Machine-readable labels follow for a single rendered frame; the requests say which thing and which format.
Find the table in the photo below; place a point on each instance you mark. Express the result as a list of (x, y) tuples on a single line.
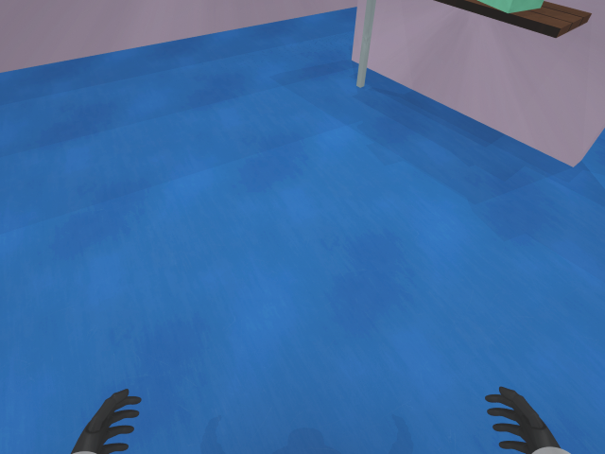
[(551, 19)]

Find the right robot hand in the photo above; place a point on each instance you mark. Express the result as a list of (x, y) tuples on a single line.
[(532, 428)]

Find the left robot hand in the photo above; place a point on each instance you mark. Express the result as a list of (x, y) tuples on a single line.
[(97, 431)]

